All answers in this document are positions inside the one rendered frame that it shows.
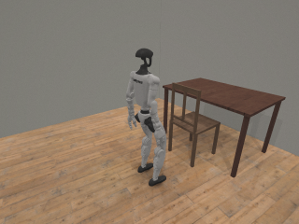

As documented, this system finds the robot right hand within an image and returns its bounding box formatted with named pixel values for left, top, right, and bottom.
left=154, top=129, right=165, bottom=146

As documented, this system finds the left robot upper arm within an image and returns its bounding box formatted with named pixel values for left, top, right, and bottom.
left=126, top=71, right=137, bottom=99

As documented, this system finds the right robot thigh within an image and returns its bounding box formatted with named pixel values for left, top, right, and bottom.
left=147, top=118, right=166, bottom=156

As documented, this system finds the left robot forearm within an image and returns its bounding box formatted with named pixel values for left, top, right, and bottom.
left=126, top=95, right=135, bottom=116

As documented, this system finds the left robot foot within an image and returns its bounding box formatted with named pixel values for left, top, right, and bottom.
left=137, top=162, right=153, bottom=173

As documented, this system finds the chair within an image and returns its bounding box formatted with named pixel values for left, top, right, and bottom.
left=168, top=82, right=221, bottom=168

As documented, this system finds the robot left hand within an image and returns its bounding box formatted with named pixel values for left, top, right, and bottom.
left=127, top=114, right=137, bottom=130

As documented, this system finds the right robot upper arm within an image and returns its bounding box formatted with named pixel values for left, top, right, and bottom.
left=147, top=75, right=160, bottom=107

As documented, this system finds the right robot forearm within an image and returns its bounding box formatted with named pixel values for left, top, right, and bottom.
left=149, top=101, right=162, bottom=131

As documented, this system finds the table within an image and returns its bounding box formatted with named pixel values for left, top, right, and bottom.
left=163, top=77, right=286, bottom=178

